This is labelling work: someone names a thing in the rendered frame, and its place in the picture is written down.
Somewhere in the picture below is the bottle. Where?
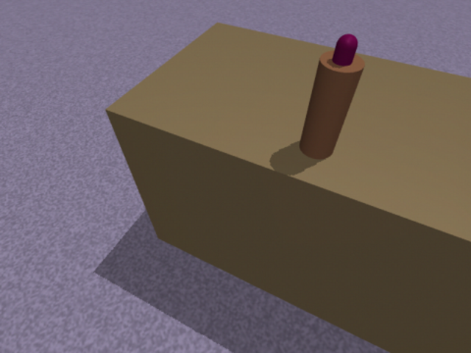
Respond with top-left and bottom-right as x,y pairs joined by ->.
300,34 -> 365,160

